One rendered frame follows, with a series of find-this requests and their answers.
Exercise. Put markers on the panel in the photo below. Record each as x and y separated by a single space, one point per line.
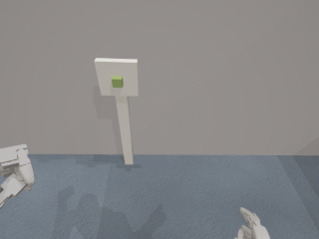
106 68

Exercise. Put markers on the robot right hand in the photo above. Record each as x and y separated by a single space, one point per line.
257 230

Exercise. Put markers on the button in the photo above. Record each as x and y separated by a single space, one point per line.
117 81

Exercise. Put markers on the robot left hand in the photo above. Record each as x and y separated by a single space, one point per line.
15 163

